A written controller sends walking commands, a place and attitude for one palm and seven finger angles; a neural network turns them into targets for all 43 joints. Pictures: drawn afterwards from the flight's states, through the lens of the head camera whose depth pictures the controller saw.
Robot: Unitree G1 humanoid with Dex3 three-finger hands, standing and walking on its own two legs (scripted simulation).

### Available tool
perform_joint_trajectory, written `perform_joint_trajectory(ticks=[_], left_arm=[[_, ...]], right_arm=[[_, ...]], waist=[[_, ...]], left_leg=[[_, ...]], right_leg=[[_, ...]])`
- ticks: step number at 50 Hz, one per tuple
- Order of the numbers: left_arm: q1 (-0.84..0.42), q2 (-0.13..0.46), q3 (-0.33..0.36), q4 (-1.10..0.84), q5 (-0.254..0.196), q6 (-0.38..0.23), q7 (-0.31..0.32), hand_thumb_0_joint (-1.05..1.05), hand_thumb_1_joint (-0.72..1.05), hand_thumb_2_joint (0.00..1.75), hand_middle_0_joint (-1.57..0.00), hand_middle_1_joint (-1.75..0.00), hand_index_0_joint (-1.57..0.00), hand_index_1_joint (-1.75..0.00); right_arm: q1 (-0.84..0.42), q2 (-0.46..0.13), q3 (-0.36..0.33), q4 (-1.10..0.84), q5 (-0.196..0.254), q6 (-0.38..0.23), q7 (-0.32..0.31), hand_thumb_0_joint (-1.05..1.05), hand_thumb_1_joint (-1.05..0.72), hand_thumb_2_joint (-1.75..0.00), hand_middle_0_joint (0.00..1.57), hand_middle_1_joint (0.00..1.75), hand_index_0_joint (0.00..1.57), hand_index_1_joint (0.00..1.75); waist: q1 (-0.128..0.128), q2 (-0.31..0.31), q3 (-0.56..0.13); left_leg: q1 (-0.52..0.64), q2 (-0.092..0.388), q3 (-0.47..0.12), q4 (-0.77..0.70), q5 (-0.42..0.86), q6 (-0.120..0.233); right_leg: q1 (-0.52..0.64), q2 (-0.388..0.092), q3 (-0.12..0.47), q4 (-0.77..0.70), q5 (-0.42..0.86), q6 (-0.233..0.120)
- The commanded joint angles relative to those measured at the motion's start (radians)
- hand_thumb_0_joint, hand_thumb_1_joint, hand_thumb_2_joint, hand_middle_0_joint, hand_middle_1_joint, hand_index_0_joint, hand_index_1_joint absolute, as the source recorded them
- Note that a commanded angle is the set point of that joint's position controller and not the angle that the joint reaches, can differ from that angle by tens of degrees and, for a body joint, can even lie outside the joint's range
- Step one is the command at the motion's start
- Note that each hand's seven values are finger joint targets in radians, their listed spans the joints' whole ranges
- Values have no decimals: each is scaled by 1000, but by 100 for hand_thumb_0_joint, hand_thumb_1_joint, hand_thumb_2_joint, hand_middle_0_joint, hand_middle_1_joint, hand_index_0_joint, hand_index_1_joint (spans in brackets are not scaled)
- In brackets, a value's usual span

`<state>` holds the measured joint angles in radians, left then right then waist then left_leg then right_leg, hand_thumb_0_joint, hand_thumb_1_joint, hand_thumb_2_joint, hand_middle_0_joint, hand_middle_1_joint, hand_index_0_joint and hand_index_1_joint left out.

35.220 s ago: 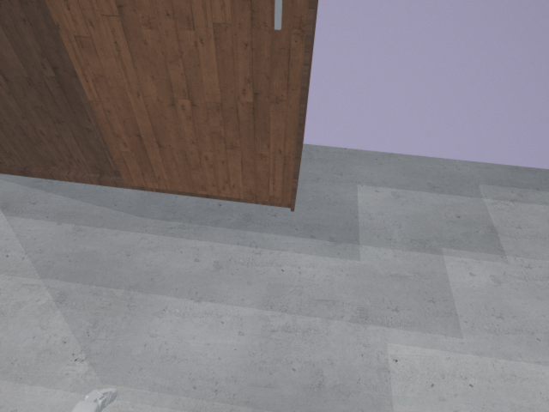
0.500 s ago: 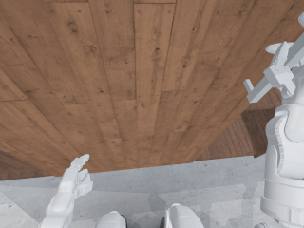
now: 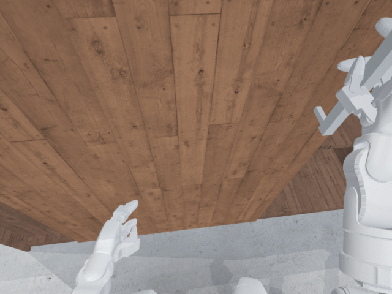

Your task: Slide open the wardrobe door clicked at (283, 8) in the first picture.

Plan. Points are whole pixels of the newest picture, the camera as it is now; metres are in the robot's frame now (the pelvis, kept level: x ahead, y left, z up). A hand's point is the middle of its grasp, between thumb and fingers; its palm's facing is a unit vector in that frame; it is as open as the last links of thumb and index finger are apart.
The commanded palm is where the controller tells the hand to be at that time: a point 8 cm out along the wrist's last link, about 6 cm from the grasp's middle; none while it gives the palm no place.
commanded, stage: step sideways, sliding the door along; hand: right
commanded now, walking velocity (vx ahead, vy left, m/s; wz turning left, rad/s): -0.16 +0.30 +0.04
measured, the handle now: (364, 63) +0.38 -0.27 +0.25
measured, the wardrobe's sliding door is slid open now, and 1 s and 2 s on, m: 0.58 0.60 0.60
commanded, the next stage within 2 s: stop walking and hold the door there in 0.30 s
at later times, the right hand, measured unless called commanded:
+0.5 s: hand (337, 91) +0.34 -0.22 +0.23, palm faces +0.41 +0.90 -0.12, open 7.1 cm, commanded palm +0.31 -0.24 +0.19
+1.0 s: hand (343, 87) +0.35 -0.23 +0.24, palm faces +0.53 +0.81 -0.25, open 6.8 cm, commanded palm +0.30 -0.27 +0.19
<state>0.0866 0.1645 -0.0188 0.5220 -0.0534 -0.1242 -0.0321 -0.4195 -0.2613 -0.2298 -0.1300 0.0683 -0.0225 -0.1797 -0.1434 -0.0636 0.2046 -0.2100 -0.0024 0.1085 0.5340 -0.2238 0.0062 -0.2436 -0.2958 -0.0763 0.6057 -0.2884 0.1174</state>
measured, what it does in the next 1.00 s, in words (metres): steps on the spot: right foot, then left foot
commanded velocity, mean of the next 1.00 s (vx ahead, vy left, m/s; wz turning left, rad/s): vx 0.01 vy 0.02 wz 0.02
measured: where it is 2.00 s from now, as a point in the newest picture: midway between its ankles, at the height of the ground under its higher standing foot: outside the picture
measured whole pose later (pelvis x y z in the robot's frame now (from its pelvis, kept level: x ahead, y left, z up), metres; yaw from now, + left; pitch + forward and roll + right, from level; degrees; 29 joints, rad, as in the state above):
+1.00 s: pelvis -0.05 +0.08 +0.01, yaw +8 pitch -2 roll -1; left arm 0.28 0.38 0.06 0.72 -0.05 -0.03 0.08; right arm -0.36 -0.61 -0.56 0.50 0.02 -0.15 -0.09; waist 0.06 -0.02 0.01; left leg -0.30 0.05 0.04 0.49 -0.16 0.00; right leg -0.25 -0.03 -0.07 0.55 -0.30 0.01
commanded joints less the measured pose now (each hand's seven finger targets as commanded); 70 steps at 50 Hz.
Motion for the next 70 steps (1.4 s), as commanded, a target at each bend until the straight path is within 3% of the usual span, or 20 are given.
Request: perform_joint_trajectory(ticks=[1, 3, 8, 9, 10, 12, 20, 21, 22, 27, 30, 32, 34, 35, 39, 48, 51, 54, 63, 70], left_arm=[[-75, 81, 37, -98, 11, -45, 42, 0, 90, 90, -20, -30, -20, -30], [-71, 105, 53, -76, 2, -30, 57, 0, 90, 90, -20, -30, -20, -30], [-67, 123, 64, -64, 21, 30, 71, 0, 90, 90, -20, -30, -20, -30], [-53, 154, 85, -73, 17, 38, 72, 0, 90, 90, -20, -30, -20, -30], [-50, 198, 109, -95, 19, 30, 56, 0, 90, 90, -20, -30, -20, -30], [-72, 231, 117, -101, 3, 30, 3, 0, 90, 90, -20, -30, -20, -30], [-34, 188, 103, -86, 23, 25, -5, 0, 90, 90, -20, -30, -20, -30], [41, 233, 119, -11, 27, 57, 27, 0, 90, 90, -20, -30, -20, -30], [37, 203, 104, -54, 33, 71, 29, 0, 90, 90, -20, -30, -20, -30], [20, 203, 71, -62, 16, 14, 50, 0, 90, 90, -20, -30, -20, -30], [41, 216, 61, -48, 5, 9, 64, 0, 90, 90, -20, -30, -20, -30], [-3, 175, 44, -67, 2, 26, 83, 0, 90, 90, -20, -30, -20, -30], [-11, 191, 32, -21, 22, 31, 99, 0, 90, 90, -20, -30, -20, -30], [17, 222, 45, -8, -1, 35, 91, 0, 90, 90, -20, -30, -20, -30], [-1, 239, 60, 31, 5, 39, 102, 0, 90, 90, -20, -30, -20, -30], [91, 275, 87, 66, 15, 42, 114, 0, 90, 90, -20, -30, -20, -30], [98, 310, 90, 48, 6, 50, 119, 0, 90, 90, -20, -30, -20, -30], [107, 289, 80, 46, -3, 60, 122, 0, 90, 90, -20, -30, -20, -30], [166, 285, 76, 64, 6, 50, 125, 0, 90, 90, -20, -30, -20, -30], [155, 280, 56, 84, 0, 45, 136, 0, 90, 90, -20, -30, -20, -30]], right_arm=[[-220, -139, 169, -404, -27, -157, 76, 0, -90, -90, 45, 140, 45, 140], [-243, -70, 205, -484, 4, -178, 70, 0, -90, -90, 45, 140, 45, 140], [-282, -26, 240, -518, -11, -226, 62, 0, -90, -90, 45, 140, 45, 140], [-285, -22, 262, -525, 4, -225, 71, 0, -90, -90, 45, 140, 45, 140], [-278, 24, 287, -513, 11, -218, 87, 0, -90, -90, 45, 140, 45, 140], [-323, 22, 265, -406, -22, -182, 108, 0, -90, -90, 45, 140, 45, 140], [-385, 30, 284, -363, -16, -116, 136, 0, -90, -90, 45, 140, 45, 140], [-141, -521, -292, 25, -42, -104, 78, 0, -90, -90, 45, 140, 45, 140], [-162, -344, -121, -57, -22, -99, 99, 0, -90, -90, 45, 140, 45, 140], [-175, -392, -159, -7, -7, -116, 91, 0, -90, -90, 45, 140, 45, 140], [-75, -536, -287, 137, -22, -123, 75, 0, -90, -90, 45, 140, 45, 140], [-52, -705, -404, 239, -42, -121, 64, 0, -90, -90, 45, 140, 45, 140], [-27, -762, -476, 359, -51, -94, 50, 0, -90, -90, 45, 140, 45, 140], [-47, -784, -524, 340, -29, -114, 44, 0, -90, -90, 45, 140, 45, 140], [-11, -714, -520, 476, -28, -129, 39, 0, -90, -90, 45, 140, 45, 140], [-149, -690, -422, 516, -46, -158, 50, 0, -90, -90, 45, 140, 45, 140], [-185, -633, -350, 485, -48, -185, 60, 0, -90, -90, 45, 140, 45, 140], [-194, -657, -353, 559, -59, -175, 59, 0, -90, -90, 45, 140, 45, 140], [-285, -672, -315, 683, -71, -155, 55, 0, -90, -90, 45, 140, 45, 140], [-343, -613, -252, 707, -66, -169, 59, 0, -90, -90, 45, 140, 45, 140]], waist=[[84, 289, -488], [107, 409, -515], [164, 170, -568], [187, 32, -575], [149, -215, -622], [150, -70, -564], [153, -267, -458], [127, -269, -493], [132, -278, -478], [147, -388, -426], [113, -168, -439], [105, 316, -457], [119, 146, -376], [114, 304, -458], [128, 306, -451], [138, 166, -381], [126, -126, -321], [120, -200, -282], [155, 157, -313], [144, 5, -340]], left_leg=[[290, 353, -324, -64, 1354, 112], [415, 332, -325, 10, 1271, 166], [193, 194, -139, 163, 848, 87], [-74, 137, -101, 276, 420, 17], [-355, 27, -93, 474, -309, -42], [-383, 19, -195, 697, -303, -22], [-336, 4, -6, 601, -88, -66], [-363, -16, 17, 592, -94, -80], [-345, -24, 25, 524, -119, -76], [-185, -40, 61, 190, -131, -55], [52, 15, 1, -150, 159, -41], [277, 336, -415, -146, 839, 84], [144, 418, -406, -202, 756, 104], [258, 411, -412, -149, 775, 132], [199, 326, -222, -101, 727, 91], [-56, 248, -216, -241, -43, 55], [-116, 72, -101, -54, -134, -11], [15, 26, -62, 127, -143, -22], [-148, 170, -234, -229, -283, 31], [-91, 49, -103, -47, -150, -18]], right_leg=[[-200, 260, 41, 524, -437, -80], [-278, 225, 77, 521, -408, -82], [141, 205, -42, -138, 179, -76], [406, 47, 88, -187, 616, -129], [600, -270, 410, -169, 1209, -259], [468, -272, 287, -151, 885, -312], [381, -52, -40, -202, 809, -149], [407, -52, -65, -218, 849, -159], [390, -51, -25, -185, 841, -187], [327, -57, -94, -176, 758, -173], [195, 22, -106, 16, 417, -133], [-214, 249, -52, 378, -326, -94], [-225, 222, 94, 448, -267, -94], [-288, 239, 98, 514, -279, -79], [-218, 258, 83, 433, -133, -76], [82, 282, -17, -137, 29, -117], [52, 97, 172, -305, 59, -189], [-177, 34, 214, -393, -66, -243], [-41, 207, 34, -92, -139, -138], [-41, 89, 167, -302, -163, -183]])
